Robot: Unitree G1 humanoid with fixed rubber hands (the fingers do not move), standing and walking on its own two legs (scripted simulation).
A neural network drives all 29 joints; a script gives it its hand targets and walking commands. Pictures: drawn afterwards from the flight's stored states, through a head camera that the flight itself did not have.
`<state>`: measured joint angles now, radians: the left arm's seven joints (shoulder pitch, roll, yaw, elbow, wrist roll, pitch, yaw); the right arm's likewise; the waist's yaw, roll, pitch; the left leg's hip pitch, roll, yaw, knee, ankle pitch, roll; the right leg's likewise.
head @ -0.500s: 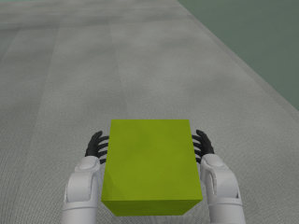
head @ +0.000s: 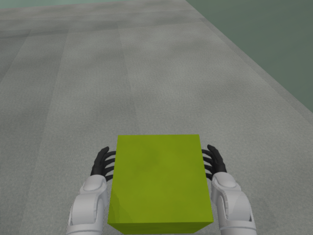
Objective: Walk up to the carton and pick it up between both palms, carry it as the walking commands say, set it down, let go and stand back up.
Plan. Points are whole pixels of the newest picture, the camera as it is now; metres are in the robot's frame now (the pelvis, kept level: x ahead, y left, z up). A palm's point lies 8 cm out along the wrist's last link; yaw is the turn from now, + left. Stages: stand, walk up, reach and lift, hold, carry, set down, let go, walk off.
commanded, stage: hold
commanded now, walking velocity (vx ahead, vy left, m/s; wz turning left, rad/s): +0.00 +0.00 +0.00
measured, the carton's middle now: (158, 188) +0.25 -0.01 -0.04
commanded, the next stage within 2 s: set down in 0.58 s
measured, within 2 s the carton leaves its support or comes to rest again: neither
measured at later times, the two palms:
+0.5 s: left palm (99, 170) +0.26 +0.14 +0.05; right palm (218, 165) +0.25 -0.16 +0.05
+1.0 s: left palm (102, 170) +0.28 +0.14 +0.00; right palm (209, 165) +0.28 -0.15 +0.00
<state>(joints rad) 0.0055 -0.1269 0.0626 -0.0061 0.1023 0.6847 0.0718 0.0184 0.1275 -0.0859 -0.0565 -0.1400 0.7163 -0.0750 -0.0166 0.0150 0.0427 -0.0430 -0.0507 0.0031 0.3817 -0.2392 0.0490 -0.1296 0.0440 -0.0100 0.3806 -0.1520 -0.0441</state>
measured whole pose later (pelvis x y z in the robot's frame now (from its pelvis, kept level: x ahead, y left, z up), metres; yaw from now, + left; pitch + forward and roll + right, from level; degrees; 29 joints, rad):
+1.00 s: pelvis -0.01 +0.00 -0.01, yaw +2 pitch -4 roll -1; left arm -0.31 -0.16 0.29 0.46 0.30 0.54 -0.01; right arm -0.29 0.16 -0.30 0.41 -0.28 0.57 -0.03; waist -0.04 0.03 0.02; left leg -0.17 -0.06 -0.04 0.53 -0.29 0.05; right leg -0.22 0.05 -0.04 0.49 -0.20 -0.05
